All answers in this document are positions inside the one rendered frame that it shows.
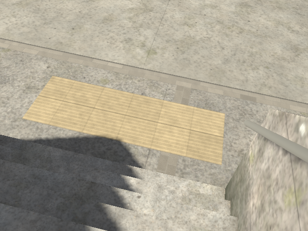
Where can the stairs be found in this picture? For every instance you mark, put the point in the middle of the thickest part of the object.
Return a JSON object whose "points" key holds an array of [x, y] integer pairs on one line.
{"points": [[44, 188]]}

